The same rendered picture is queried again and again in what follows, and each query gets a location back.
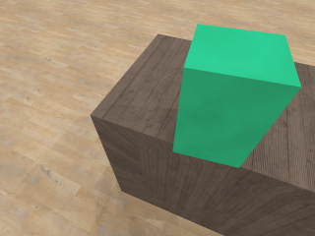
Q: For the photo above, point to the pedestal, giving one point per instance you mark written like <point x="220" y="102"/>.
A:
<point x="272" y="193"/>

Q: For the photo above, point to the carton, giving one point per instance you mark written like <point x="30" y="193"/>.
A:
<point x="235" y="85"/>

